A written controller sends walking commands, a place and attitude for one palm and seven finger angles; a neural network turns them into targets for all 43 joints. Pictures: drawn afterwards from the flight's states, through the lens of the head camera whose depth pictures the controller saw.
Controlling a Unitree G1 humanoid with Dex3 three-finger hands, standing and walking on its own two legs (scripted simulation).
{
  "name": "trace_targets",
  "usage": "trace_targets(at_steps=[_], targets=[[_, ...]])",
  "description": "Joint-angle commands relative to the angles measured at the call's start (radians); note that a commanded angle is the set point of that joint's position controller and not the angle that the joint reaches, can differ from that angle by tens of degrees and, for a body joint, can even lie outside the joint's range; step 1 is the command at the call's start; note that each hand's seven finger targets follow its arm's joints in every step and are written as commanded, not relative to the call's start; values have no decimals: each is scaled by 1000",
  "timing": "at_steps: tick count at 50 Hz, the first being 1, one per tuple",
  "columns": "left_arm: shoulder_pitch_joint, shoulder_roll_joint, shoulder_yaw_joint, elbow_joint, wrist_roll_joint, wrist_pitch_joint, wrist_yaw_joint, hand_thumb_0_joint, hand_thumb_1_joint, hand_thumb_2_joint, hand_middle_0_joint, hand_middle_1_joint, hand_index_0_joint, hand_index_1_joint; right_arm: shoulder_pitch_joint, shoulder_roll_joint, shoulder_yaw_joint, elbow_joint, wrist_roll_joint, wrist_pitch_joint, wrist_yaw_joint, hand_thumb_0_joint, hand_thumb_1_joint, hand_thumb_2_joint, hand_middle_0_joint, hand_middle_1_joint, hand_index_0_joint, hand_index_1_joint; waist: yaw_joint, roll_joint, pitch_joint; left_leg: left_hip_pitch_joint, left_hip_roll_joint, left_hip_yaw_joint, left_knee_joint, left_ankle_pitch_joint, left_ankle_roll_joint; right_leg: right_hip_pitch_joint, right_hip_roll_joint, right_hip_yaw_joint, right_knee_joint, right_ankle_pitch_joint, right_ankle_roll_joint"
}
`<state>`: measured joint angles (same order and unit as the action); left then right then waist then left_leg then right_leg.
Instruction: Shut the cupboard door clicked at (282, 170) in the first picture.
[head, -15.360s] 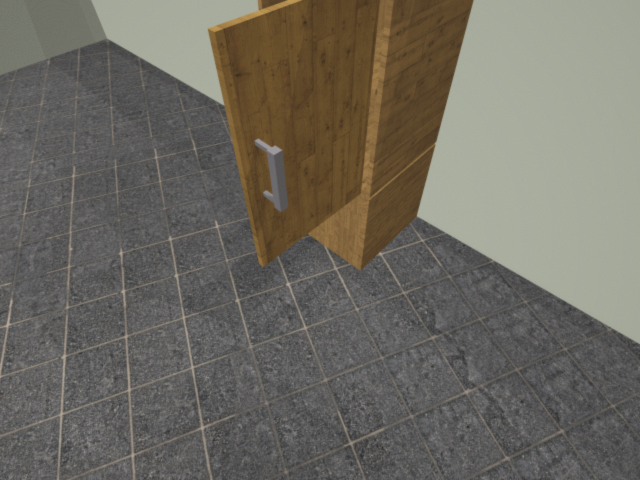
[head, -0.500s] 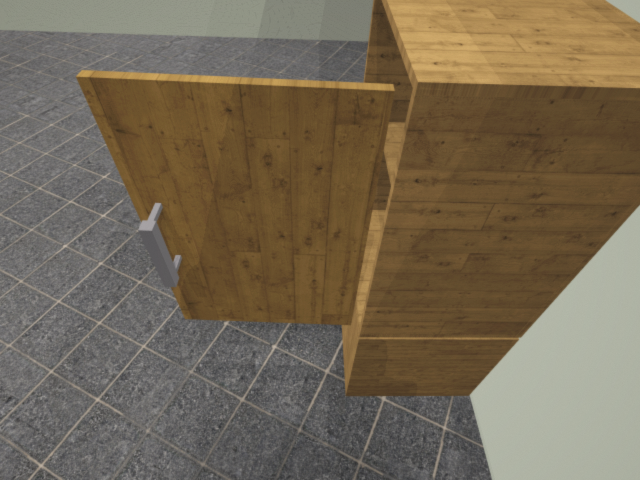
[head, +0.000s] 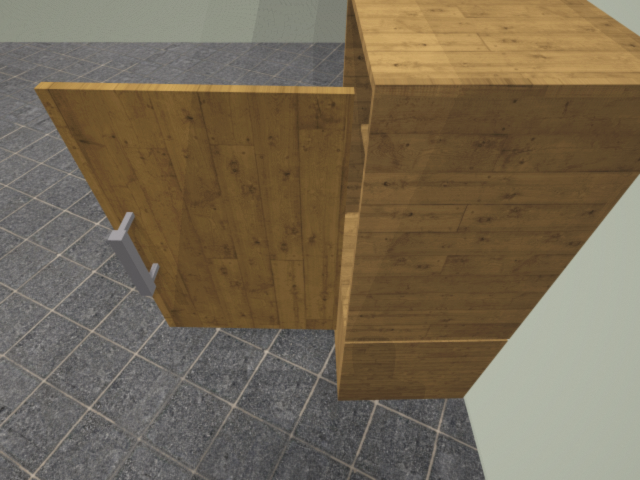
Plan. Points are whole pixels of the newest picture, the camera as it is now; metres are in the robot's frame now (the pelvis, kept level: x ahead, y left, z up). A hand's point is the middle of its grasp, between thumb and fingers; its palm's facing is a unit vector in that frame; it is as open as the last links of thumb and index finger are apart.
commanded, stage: come to a stop and stand still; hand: left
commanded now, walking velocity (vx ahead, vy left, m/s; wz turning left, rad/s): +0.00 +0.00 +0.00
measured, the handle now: (138, 255) +0.46 +0.35 -0.05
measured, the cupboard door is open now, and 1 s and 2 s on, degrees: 88 88 88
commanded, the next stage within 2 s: look again from close up in 0.98 s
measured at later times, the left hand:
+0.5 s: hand out of the picture +0.04 +0.17 -0.17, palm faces +0.01 -0.96 -0.28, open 7.4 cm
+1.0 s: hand out of the picture +0.02 +0.10 -0.19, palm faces +0.01 -0.98 -0.20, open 7.4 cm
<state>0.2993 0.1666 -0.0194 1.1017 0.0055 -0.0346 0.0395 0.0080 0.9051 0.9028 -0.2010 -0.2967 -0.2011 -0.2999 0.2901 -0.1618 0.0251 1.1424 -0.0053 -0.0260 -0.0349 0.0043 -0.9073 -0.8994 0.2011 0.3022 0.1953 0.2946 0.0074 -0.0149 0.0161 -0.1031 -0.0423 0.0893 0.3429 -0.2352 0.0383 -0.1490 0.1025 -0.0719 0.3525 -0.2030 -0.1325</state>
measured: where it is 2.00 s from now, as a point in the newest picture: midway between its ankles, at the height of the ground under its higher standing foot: outside the picture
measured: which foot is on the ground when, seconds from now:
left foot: down 0.00-1.00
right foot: down 0.00-0.64, up 0.66-0.78, down 0.80-1.00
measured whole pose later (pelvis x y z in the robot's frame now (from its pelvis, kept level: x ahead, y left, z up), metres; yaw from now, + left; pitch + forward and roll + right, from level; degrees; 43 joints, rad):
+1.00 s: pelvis -0.01 -0.09 -0.01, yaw +1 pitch -1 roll +1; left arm 0.22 0.20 0.01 1.04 0.02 0.00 0.00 0.01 0.90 0.90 -0.20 -0.30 -0.20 -0.30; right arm 0.22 -0.26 -0.02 1.04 -0.01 -0.01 -0.02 0.01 -0.91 -0.90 0.20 0.30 0.19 0.29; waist 0.00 -0.02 0.07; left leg -0.23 0.09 -0.03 0.54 -0.30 -0.09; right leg -0.26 -0.02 0.07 0.60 -0.33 0.03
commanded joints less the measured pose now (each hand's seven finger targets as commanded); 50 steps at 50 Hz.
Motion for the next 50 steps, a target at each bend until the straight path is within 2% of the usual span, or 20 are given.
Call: trace_targets(at_steps=[1,20,23,25,27,28,30,31,32,33,34,35,37,38,39,40,41,43,45,50], targets=[[55,128,25,-31,-3,-15,10,0,900,900,-200,-300,-200,-300,70,-113,-19,-23,0,-6,-11,0,-900,-900,200,300,200,300,-7,-1,33,-58,137,-121,-51,65,-6,35,-244,236,-76,264,96],[-66,215,82,-100,-17,17,6,0,900,900,-200,-300,-200,-300,219,-179,-61,-35,-2,-10,-34,0,-900,-900,200,300,200,300,-63,12,4,13,118,-30,-75,21,9,70,-168,150,-41,592,297],[-21,169,75,-98,-15,45,10,0,900,900,-200,-300,-200,-300,71,-174,-54,-98,2,-11,-38,0,-900,-900,200,300,200,300,8,204,27,-194,291,-198,-77,33,82,61,-166,180,245,133,191],[88,156,61,-71,8,35,-1,0,900,900,-200,-300,-200,-300,-50,-145,-33,-134,-3,-3,-23,0,-900,-900,200,300,200,300,79,58,48,-340,207,-159,13,-45,25,152,-210,263,44,-18,119],[56,235,75,-72,12,7,4,0,900,900,-200,-300,-200,-300,67,-140,-41,-99,1,13,-17,0,-900,-900,200,300,200,300,17,-144,45,-259,66,-49,135,-163,-32,116,-333,408,-198,183,181],[5,261,91,-87,5,5,9,0,900,900,-200,-300,-200,-300,121,-202,-65,-73,-1,21,-24,0,-900,-900,200,300,200,300,-7,-179,46,-207,58,-40,175,-250,-32,108,-304,371,-228,396,284],[-194,306,142,-153,-13,21,10,0,900,900,-200,-300,-200,-300,387,-268,-117,-3,5,17,-45,0,-900,-900,200,300,200,300,-150,-261,30,23,31,65,59,-239,11,32,-146,119,-186,859,560],[-319,312,154,-195,-43,45,17,0,900,900,-200,-300,-200,-300,570,-299,-140,34,9,1,-64,0,-900,-900,200,300,200,300,-274,-94,-3,199,147,-27,-169,-117,107,-151,-35,-9,272,947,607],[-270,214,137,-225,-66,82,25,0,900,900,-200,-300,-200,-300,417,-288,-135,-39,10,-11,-86,0,-900,-900,200,300,200,300,-199,482,73,-78,513,-416,-250,-24,266,-317,28,152,1089,-249,437],[-58,194,147,-203,-28,113,28,0,900,900,-200,-300,-200,-300,-34,-164,-72,-174,8,8,-70,0,-900,-900,200,300,200,300,38,351,176,-427,565,-398,-70,54,223,-311,-150,492,1299,-493,150],[71,150,129,-206,12,90,8,0,900,900,-200,-300,-200,-300,-227,-189,-72,-272,-26,-14,-49,0,-900,-900,200,300,200,300,153,214,90,-481,446,-273,4,18,114,-244,-194,441,1077,-483,-42],[108,128,108,-204,20,81,-17,0,900,900,-200,-300,-200,-300,-235,-229,-81,-268,-49,-2,-26,0,-900,-900,200,300,200,300,145,59,62,-389,308,-166,1,-79,55,-221,-155,208,678,-416,86],[86,107,82,-163,27,35,-29,0,900,900,-200,-300,-200,-300,-44,-244,-83,-202,-38,25,-12,0,-900,-900,200,300,200,300,63,-134,32,-260,172,-70,204,-85,8,-95,-77,-14,152,-171,162],[64,168,79,-166,26,18,-23,0,900,900,-200,-300,-200,-300,33,-213,-84,-186,-21,27,-8,0,-900,-900,200,300,200,300,19,-171,48,-313,108,-70,323,-160,-26,-45,-148,149,10,-53,144],[28,272,91,-180,22,9,-19,0,900,900,-200,-300,-200,-300,46,-170,-80,-200,-10,30,1,0,-900,-900,200,300,200,300,-10,-266,25,-356,55,-45,389,-296,-63,-78,-357,454,-58,3,55],[-32,337,97,-206,19,15,-25,0,900,900,-200,-300,-200,-300,64,-183,-82,-196,-11,27,12,0,-900,-900,200,300,200,300,-31,-137,-46,-173,71,-69,348,-259,-55,-185,-418,460,-73,-114,-4],[-80,327,99,-206,20,9,-27,0,900,900,-200,-300,-200,-300,52,-176,-87,-174,-13,22,13,0,-900,-900,200,300,200,300,-52,-52,-46,-107,58,-70,295,-157,-51,-233,-348,434,-12,-55,7],[-139,289,83,-182,13,10,-25,0,900,900,-200,-300,-200,-300,40,-183,-80,-145,-8,28,8,0,-900,-900,200,300,200,300,-60,-141,38,-61,73,-99,259,-23,-53,-302,-260,345,30,11,48],[-122,244,72,-156,7,12,-25,0,900,900,-200,-300,-200,-300,40,-176,-65,-118,-9,13,12,0,-900,-900,200,300,200,300,-39,-47,17,-56,102,-106,178,123,-54,-205,-205,257,79,102,93],[-74,229,68,-109,6,8,-23,0,900,900,-200,-300,-200,-300,-23,-185,-59,-120,-6,4,12,0,-900,-900,200,300,200,300,-12,-36,-30,-38,115,-88,128,165,-66,-83,-198,225,66,189,108]])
